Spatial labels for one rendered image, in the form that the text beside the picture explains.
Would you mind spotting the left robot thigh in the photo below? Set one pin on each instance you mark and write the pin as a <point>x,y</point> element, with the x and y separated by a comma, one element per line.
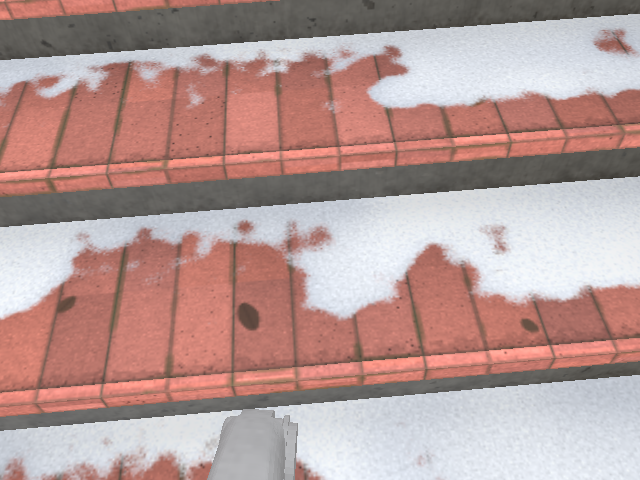
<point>256,446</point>

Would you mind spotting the robot left shin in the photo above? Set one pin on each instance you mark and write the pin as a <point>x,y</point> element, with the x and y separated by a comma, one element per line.
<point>224,424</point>

